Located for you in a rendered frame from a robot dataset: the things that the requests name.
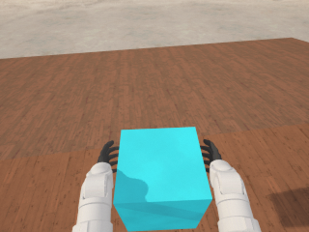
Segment carton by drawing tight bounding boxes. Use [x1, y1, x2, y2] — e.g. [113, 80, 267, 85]
[113, 127, 212, 232]

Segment robot left hand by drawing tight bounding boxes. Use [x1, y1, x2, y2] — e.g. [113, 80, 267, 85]
[97, 140, 120, 173]

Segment robot left forearm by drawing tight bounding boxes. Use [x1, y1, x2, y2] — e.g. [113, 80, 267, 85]
[71, 162, 114, 232]

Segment robot right hand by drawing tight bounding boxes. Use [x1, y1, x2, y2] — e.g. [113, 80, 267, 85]
[200, 139, 222, 173]

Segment robot right forearm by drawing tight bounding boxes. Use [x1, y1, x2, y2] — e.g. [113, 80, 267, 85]
[210, 159, 262, 232]

